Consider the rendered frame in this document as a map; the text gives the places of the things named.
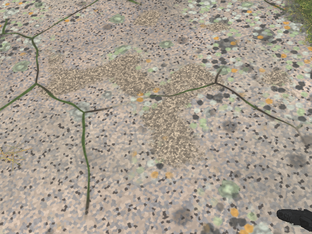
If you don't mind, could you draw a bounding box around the right robot hand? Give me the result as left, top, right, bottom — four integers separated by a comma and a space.
277, 209, 312, 232

